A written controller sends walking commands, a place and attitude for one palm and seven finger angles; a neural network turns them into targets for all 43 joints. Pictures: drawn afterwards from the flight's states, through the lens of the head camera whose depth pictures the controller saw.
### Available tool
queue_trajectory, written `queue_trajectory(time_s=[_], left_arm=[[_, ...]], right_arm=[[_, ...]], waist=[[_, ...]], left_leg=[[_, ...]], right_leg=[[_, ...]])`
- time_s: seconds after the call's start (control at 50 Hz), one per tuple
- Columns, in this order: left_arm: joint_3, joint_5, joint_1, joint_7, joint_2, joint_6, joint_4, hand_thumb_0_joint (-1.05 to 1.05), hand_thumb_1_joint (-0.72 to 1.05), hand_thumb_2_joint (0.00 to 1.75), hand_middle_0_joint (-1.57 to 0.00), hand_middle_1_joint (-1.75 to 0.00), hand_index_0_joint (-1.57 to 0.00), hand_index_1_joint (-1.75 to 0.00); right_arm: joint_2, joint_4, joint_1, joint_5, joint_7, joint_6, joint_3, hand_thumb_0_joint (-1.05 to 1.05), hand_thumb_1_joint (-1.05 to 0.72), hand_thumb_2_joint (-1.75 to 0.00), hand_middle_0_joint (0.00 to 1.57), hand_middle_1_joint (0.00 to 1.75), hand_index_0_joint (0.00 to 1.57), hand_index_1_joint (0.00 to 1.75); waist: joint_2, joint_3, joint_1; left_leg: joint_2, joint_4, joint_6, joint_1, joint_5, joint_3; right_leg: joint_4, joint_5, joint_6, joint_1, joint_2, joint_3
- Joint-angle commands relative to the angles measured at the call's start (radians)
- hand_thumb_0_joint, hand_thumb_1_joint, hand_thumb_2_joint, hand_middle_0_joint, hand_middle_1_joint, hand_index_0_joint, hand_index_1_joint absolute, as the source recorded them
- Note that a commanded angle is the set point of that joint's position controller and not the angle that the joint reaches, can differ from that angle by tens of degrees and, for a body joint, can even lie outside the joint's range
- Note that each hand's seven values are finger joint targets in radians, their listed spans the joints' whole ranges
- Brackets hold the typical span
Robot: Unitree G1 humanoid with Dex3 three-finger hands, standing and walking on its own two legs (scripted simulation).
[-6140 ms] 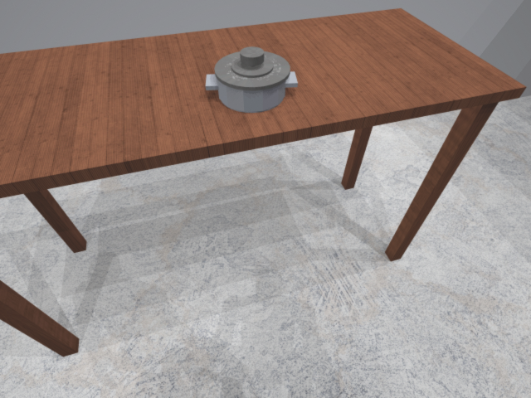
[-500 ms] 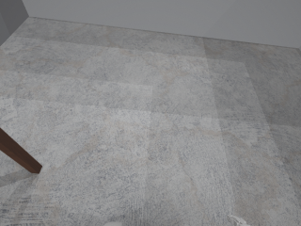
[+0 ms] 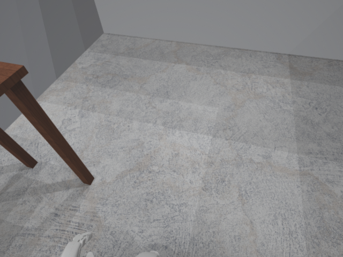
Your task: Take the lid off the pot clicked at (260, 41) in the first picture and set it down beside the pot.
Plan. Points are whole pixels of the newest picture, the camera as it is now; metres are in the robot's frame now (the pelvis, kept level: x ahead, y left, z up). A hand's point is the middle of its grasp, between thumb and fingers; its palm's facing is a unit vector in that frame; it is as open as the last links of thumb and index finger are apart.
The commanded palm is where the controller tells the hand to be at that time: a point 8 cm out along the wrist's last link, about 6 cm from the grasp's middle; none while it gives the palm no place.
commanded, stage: turn to face it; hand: left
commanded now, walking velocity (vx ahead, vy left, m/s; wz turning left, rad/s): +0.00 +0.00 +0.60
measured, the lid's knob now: out of the picture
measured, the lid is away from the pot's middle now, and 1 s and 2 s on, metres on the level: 0.00 0.00 0.00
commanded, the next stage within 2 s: take the last steps up to it in 2.00 s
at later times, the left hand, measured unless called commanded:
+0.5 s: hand out of the picture -0.06 +0.28 -0.18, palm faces +0.35 -0.91 -0.25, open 7.4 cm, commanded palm none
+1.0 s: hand out of the picture -0.02 +0.29 -0.13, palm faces +0.54 -0.78 -0.30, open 7.4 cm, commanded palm none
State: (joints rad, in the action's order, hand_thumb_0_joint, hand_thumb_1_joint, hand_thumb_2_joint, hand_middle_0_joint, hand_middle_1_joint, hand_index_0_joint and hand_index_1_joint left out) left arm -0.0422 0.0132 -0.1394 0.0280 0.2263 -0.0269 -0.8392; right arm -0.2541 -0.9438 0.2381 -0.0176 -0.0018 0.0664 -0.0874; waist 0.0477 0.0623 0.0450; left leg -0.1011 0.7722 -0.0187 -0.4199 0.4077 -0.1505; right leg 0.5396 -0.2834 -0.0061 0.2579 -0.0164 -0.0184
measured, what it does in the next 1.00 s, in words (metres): steps on the spot, turning left: left foot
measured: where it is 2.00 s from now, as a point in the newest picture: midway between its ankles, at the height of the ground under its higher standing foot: outside the picture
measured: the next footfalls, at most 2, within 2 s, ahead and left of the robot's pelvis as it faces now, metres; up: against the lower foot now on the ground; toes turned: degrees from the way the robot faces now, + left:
left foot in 0.38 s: +0.01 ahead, +0.15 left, +0.00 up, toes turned +18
right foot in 1.02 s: +0.09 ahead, -0.06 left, +0.00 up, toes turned +39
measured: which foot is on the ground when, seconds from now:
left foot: up 0.00-0.36, down 0.38-1.00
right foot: down 0.00-0.38, up 0.40-1.00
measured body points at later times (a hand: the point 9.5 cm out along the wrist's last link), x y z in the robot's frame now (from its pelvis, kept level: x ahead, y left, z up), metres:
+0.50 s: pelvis -0.02 +0.05 +0.00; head +0.00 +0.10 +0.44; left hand -0.08 +0.33 -0.16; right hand +0.18 -0.16 -0.11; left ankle -0.03 +0.13 -0.73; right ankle +0.00 -0.11 -0.66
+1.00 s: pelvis -0.01 +0.03 +0.01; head +0.02 +0.04 +0.45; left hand -0.04 +0.33 -0.11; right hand +0.14 -0.18 -0.15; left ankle -0.03 +0.14 -0.73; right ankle +0.05 -0.08 -0.72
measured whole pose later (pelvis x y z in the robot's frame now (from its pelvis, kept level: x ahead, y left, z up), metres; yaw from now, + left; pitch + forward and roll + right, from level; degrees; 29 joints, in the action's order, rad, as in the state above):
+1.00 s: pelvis -0.01 +0.03 +0.01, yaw +35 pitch +1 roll -1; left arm -0.05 0.00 -0.12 0.03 0.25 -0.04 -0.84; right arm -0.23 -0.96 0.28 -0.02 0.00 0.06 -0.07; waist 0.04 0.04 0.06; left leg -0.15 0.47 0.03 -0.31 0.16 -0.26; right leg 0.57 -0.34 -0.06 0.28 0.01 0.05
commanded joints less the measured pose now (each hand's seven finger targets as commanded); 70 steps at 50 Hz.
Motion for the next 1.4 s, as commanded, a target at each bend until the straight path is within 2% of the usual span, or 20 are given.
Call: queue_trajectory(time_s=[0.0, 0.06, 0.24, 0.32, 0.34, 0.36, 0.38, 0.4, 0.46, 0.54, 0.7, 0.9, 0.96, 0.98, 1.0, 1.02, 1.04, 1.1, 1.3, 1.38], left_arm=[[-0.045, -0.002, 0.002, 0.014, 0.179, 0.030, 0.079, 0.00, 0.90, 0.90, -0.20, -0.30, -0.20, -0.30], [-0.037, 0.001, -0.030, 0.010, 0.156, 0.037, 0.071, 0.00, 0.90, 0.90, -0.20, -0.30, -0.20, -0.30], [-0.059, 0.018, -0.149, 0.005, 0.224, 0.023, 0.024, 0.00, 0.90, 0.90, -0.20, -0.30, -0.20, -0.30], [-0.070, 0.006, -0.134, 0.000, 0.231, 0.012, 0.018, 0.00, 0.90, 0.90, -0.20, -0.30, -0.20, -0.30], [-0.064, -0.001, -0.143, -0.002, 0.200, 0.007, 0.020, 0.00, 0.90, 0.90, -0.20, -0.30, -0.20, -0.30], [-0.049, -0.008, -0.123, -0.010, 0.130, 0.003, 0.061, 0.00, 0.90, 0.90, -0.20, -0.30, -0.20, -0.30], [-0.039, 0.003, -0.055, -0.003, 0.132, -0.008, 0.083, 0.00, 0.90, 0.90, -0.20, -0.30, -0.20, -0.30], [-0.043, 0.007, -0.038, -0.001, 0.145, -0.014, 0.078, 0.00, 0.90, 0.90, -0.20, -0.30, -0.20, -0.30], [-0.052, 0.008, -0.055, -0.010, 0.151, -0.010, 0.024, 0.00, 0.90, 0.90, -0.20, -0.30, -0.20, -0.30], [-0.051, 0.009, -0.090, -0.012, 0.159, -0.011, -0.003, 0.00, 0.90, 0.90, -0.20, -0.30, -0.20, -0.30], [-0.048, 0.003, 0.022, 0.001, 0.156, -0.011, 0.042, 0.00, 0.90, 0.90, -0.20, -0.30, -0.20, -0.30], [-0.040, -0.013, -0.006, 0.012, 0.136, 0.002, 0.062, 0.00, 0.90, 0.90, -0.20, -0.30, -0.20, -0.30], [-0.049, -0.018, -0.076, 0.018, 0.164, 0.015, 0.046, 0.00, 0.90, 0.90, -0.20, -0.30, -0.20, -0.30], [-0.060, -0.011, -0.090, 0.023, 0.218, 0.020, 0.044, 0.00, 0.90, 0.90, -0.20, -0.30, -0.20, -0.30], [-0.070, 0.004, -0.079, 0.026, 0.277, 0.019, 0.059, 0.00, 0.90, 0.90, -0.20, -0.30, -0.20, -0.30], [-0.058, 0.003, -0.057, 0.025, 0.261, 0.015, 0.070, 0.00, 0.90, 0.90, -0.20, -0.30, -0.20, -0.30], [-0.052, 0.002, 0.010, 0.027, 0.220, 0.016, 0.085, 0.00, 0.90, 0.90, -0.20, -0.30, -0.20, -0.30], [-0.035, -0.004, 0.034, 0.015, 0.159, 0.030, 0.082, 0.00, 0.90, 0.90, -0.20, -0.30, -0.20, -0.30], [-0.058, 0.014, -0.146, 0.006, 0.223, 0.024, 0.027, 0.00, 0.90, 0.90, -0.20, -0.30, -0.20, -0.30], [-0.068, 0.010, -0.139, 0.004, 0.238, 0.015, 0.020, 0.00, 0.90, 0.90, -0.20, -0.30, -0.20, -0.30]], right_arm=[[-0.111, 0.082, -0.024, -0.006, -0.018, -0.014, -0.033, 0.00, -0.90, -0.90, 0.20, 0.30, 0.20, 0.30], [-0.091, 0.075, -0.015, 0.000, -0.030, -0.010, -0.025, 0.00, -0.90, -0.90, 0.20, 0.30, 0.20, 0.30], [-0.065, 0.122, -0.174, 0.014, -0.033, -0.018, -0.001, 0.00, -0.90, -0.90, 0.20, 0.30, 0.20, 0.30], [-0.091, 0.101, -0.067, 0.012, -0.025, -0.040, -0.003, 0.00, -0.90, -0.90, 0.20, 0.30, 0.20, 0.30], [-0.149, 0.086, -0.003, 0.011, -0.025, -0.050, -0.016, 0.00, -0.90, -0.90, 0.20, 0.30, 0.20, 0.30], [-0.277, 0.087, 0.058, 0.004, -0.016, -0.058, -0.051, 0.00, -0.90, -0.90, 0.20, 0.30, 0.20, 0.30], [-0.308, 0.060, 0.124, 0.010, -0.006, -0.047, -0.059, 0.00, -0.90, -0.90, 0.20, 0.30, 0.20, 0.30], [-0.277, 0.061, 0.099, 0.005, -0.001, -0.046, -0.048, 0.00, -0.90, -0.90, 0.20, 0.30, 0.20, 0.30], [-0.188, 0.098, -0.060, 0.003, 0.015, -0.055, -0.015, 0.00, -0.90, -0.90, 0.20, 0.30, 0.20, 0.30], [-0.178, 0.099, -0.053, 0.011, 0.015, -0.062, -0.009, 0.00, -0.90, -0.90, 0.20, 0.30, 0.20, 0.30], [-0.183, 0.083, 0.012, 0.001, 0.013, -0.049, -0.023, 0.00, -0.90, -0.90, 0.20, 0.30, 0.20, 0.30], [-0.185, 0.081, 0.010, -0.004, 0.015, -0.033, -0.037, 0.00, -0.90, -0.90, 0.20, 0.30, 0.20, 0.30], [-0.157, 0.084, -0.021, 0.011, 0.009, -0.030, -0.032, 0.00, -0.90, -0.90, 0.20, 0.30, 0.20, 0.30], [-0.104, 0.083, -0.008, 0.021, 0.005, -0.028, -0.026, 0.00, -0.90, -0.90, 0.20, 0.30, 0.20, 0.30], [-0.072, 0.107, -0.011, 0.018, 0.008, -0.031, -0.021, 0.00, -0.90, -0.90, 0.20, 0.30, 0.20, 0.30], [-0.125, 0.109, -0.017, -0.002, 0.004, -0.030, -0.033, 0.00, -0.90, -0.90, 0.20, 0.30, 0.20, 0.30], [-0.120, 0.103, 0.001, -0.003, -0.003, -0.022, -0.036, 0.00, -0.90, -0.90, 0.20, 0.30, 0.20, 0.30], [-0.107, 0.067, 0.022, -0.002, -0.022, -0.008, -0.030, 0.00, -0.90, -0.90, 0.20, 0.30, 0.20, 0.30], [-0.069, 0.121, -0.170, 0.011, -0.031, -0.015, 0.003, 0.00, -0.90, -0.90, 0.20, 0.30, 0.20, 0.30], [-0.085, 0.111, -0.099, 0.011, -0.023, -0.036, 0.004, 0.00, -0.90, -0.90, 0.20, 0.30, 0.20, 0.30]], waist=[[-0.227, -0.030, -0.014], [-0.234, -0.032, -0.023], [-0.272, -0.040, -0.097], [-0.238, -0.116, -0.043], [-0.091, -0.167, -0.012], [0.260, -0.184, 0.035], [0.215, -0.207, 0.064], [0.138, -0.169, 0.044], [0.138, -0.090, -0.026], [0.088, -0.097, -0.046], [0.056, -0.058, -0.007], [0.095, -0.136, -0.023], [0.060, -0.142, -0.062], [-0.103, -0.142, -0.068], [-0.313, -0.097, -0.076], [-0.211, -0.072, -0.058], [-0.132, -0.044, -0.017], [-0.221, -0.017, 0.001], [-0.267, -0.035, -0.094], [-0.275, -0.106, -0.057]], left_leg=[[0.093, 0.429, -0.033, -0.175, 0.016, 0.063], [0.106, 0.431, -0.057, -0.167, -0.042, 0.120], [0.110, 0.061, -0.049, -0.025, 0.053, 0.224], [0.089, -0.272, -0.022, 0.192, -0.144, 0.249], [0.160, -0.395, 0.002, 0.374, -0.271, 0.149], [0.455, -0.435, 0.127, 0.524, -0.630, -0.243], [0.521, -0.400, 0.219, 0.501, -0.812, -0.294], [0.489, -0.407, 0.224, 0.441, -0.712, -0.234], [0.332, -0.432, 0.162, 0.308, -0.589, -0.121], [0.278, -0.459, 0.147, 0.306, -0.546, -0.102], [0.292, -0.484, 0.193, 0.291, -0.329, -0.295], [0.243, -0.413, 0.179, 0.239, -0.456, -0.415], [0.170, -0.347, 0.104, 0.059, -0.310, -0.362], [0.100, -0.221, 0.046, -0.110, -0.059, -0.250], [-0.019, 0.036, -0.024, -0.249, 0.136, -0.012], [0.020, 0.216, -0.019, -0.192, 0.150, -0.001], [0.042, 0.300, -0.017, -0.167, 0.095, -0.003], [0.086, 0.442, -0.043, -0.156, -0.028, 0.077], [0.101, 0.081, -0.052, -0.046, 0.031, 0.213], [0.069, -0.212, -0.021, 0.128, -0.085, 0.253]], right_leg=[[-0.270, 0.115, 0.112, -0.069, -0.308, 0.204], [-0.222, 0.288, 0.104, -0.119, -0.267, 0.066], [-0.156, 0.411, 0.138, -0.164, -0.341, 0.008], [0.016, 0.407, 0.056, -0.128, -0.319, -0.090], [0.194, 0.273, 0.005, -0.004, -0.286, -0.127], [0.435, -0.309, -0.090, 0.317, -0.130, -0.153], [0.556, -0.400, -0.085, 0.369, -0.107, -0.032], [0.612, -0.330, -0.073, 0.371, -0.128, 0.009], [0.657, -0.118, -0.086, 0.336, -0.112, 0.043], [0.611, -0.038, -0.103, 0.296, -0.091, 0.040], [0.435, -0.091, -0.105, 0.301, -0.059, 0.067], [0.139, -0.124, -0.062, 0.072, 0.028, 0.077], [-0.159, 0.047, -0.044, -0.198, -0.001, 0.089], [-0.258, -0.015, 0.002, -0.336, -0.170, 0.242], [-0.322, -0.072, 0.115, -0.313, -0.415, 0.493], [-0.322, -0.020, 0.168, -0.145, -0.456, 0.447], [-0.315, 0.001, 0.173, -0.082, -0.410, 0.356], [-0.244, 0.221, 0.129, -0.076, -0.270, 0.135], [-0.129, 0.549, 0.136, -0.191, -0.314, 0.009], [0.023, 0.627, 0.073, -0.210, -0.304, -0.064]])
